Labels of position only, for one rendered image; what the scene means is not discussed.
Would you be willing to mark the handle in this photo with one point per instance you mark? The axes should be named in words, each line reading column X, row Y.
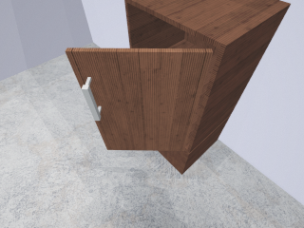
column 95, row 110

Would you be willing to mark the cupboard door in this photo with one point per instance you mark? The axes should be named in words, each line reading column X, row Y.
column 149, row 96

